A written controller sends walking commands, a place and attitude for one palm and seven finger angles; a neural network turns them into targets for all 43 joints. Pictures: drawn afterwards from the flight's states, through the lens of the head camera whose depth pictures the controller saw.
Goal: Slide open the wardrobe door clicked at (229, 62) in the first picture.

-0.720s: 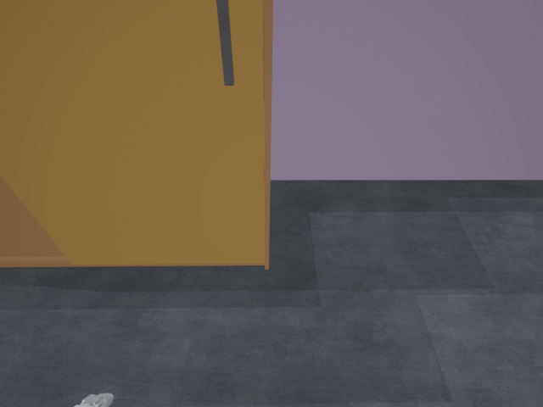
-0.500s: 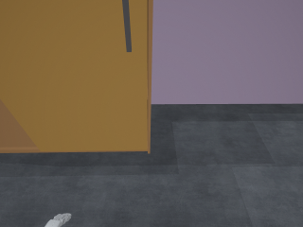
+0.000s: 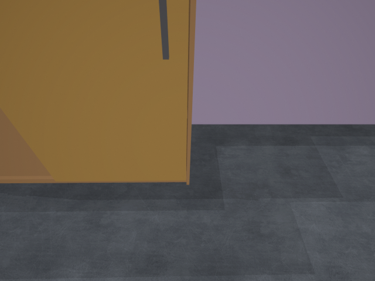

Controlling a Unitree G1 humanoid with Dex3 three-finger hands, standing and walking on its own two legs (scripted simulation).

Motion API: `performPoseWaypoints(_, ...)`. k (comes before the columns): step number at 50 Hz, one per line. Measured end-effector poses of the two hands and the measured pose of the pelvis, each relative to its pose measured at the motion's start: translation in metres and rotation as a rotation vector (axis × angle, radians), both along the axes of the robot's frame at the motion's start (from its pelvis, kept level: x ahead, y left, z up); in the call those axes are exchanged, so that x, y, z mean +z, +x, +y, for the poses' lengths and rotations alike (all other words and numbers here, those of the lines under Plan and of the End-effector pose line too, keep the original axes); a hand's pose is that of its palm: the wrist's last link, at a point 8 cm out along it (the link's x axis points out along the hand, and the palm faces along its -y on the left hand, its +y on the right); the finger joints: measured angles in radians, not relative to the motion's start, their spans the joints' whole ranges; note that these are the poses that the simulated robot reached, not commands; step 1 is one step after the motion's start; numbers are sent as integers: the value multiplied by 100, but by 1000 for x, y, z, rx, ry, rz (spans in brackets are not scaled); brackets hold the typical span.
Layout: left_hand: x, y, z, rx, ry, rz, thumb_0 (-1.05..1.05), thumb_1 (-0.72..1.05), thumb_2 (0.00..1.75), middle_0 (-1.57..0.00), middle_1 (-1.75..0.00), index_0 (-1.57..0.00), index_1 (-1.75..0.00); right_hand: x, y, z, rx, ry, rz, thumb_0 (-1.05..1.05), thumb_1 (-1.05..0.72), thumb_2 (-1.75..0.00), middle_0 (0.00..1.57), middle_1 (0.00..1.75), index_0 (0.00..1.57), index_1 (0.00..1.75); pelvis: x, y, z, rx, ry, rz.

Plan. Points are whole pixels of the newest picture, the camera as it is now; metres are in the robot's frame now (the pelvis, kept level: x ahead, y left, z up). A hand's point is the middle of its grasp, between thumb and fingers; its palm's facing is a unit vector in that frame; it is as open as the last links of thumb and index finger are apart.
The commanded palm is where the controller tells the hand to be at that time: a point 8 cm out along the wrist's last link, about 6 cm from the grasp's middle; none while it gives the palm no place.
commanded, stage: stand and wait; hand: right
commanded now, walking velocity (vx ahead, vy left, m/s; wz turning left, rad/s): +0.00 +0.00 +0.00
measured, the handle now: (164, 24) +0.78 +0.13 +0.21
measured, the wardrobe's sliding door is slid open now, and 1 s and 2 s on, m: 0.00 0.00 0.00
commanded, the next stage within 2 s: look at it before walking up in 0.10 s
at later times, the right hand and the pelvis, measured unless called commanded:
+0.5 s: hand out of the picture +0.08 -0.24 -0.16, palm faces -0.03 +0.95 -0.32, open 7.4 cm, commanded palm none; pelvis +0.00 +0.00 +0.00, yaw +0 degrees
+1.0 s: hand out of the picture +0.08 -0.23 -0.16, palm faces -0.02 +0.95 -0.31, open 7.4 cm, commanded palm none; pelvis +0.02 +0.01 +0.00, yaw +1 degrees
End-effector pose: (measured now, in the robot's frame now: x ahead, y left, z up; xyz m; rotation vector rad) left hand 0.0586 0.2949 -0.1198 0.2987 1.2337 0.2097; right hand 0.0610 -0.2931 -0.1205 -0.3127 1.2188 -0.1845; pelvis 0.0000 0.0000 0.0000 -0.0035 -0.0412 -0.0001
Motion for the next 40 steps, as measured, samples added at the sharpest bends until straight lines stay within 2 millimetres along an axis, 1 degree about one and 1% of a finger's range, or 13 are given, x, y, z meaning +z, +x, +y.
performPoseWaypoints(5, -1, -3, -1, -1, -5, 4, 1, 90, 90, -20, -30, -20, -30, 1, 2, 2, 3, 2, -9, 0, -91, -90, 20, 30, 20, 30, 0, -1, 1, 0, 0, 2)
performPoseWaypoints(10, -1, -1, -3, -4, -10, -1, 1, 90, 90, -20, -30, -20, -30, 1, 6, 4, 7, 6, -17, 0, -91, -90, 20, 30, 20, 30, 1, -2, 1, -1, 0, 4)
performPoseWaypoints(20, 0, 8, -4, -12, -13, -16, 1, 90, 90, -20, -30, -20, -30, 1, 10, 6, 8, 10, -21, 0, -91, -90, 20, 30, 20, 30, 1, 0, 2, -1, -1, 8)
performPoseWaypoints(31, 1, 19, -1, -20, -7, -19, 1, 90, 90, -20, -30, -20, -30, 1, 10, 5, -1, 6, -3, 0, -91, -90, 20, 30, 20, 30, 1, 6, 2, -2, -1, 12)
performPoseWaypoints(40, 2, 29, 1, -26, -6, -29, 1, 90, 90, -20, -30, -20, -30, 3, 14, 5, -5, -1, -6, 0, -91, -90, 20, 30, 20, 30, 2, 11, 4, -3, -1, 11)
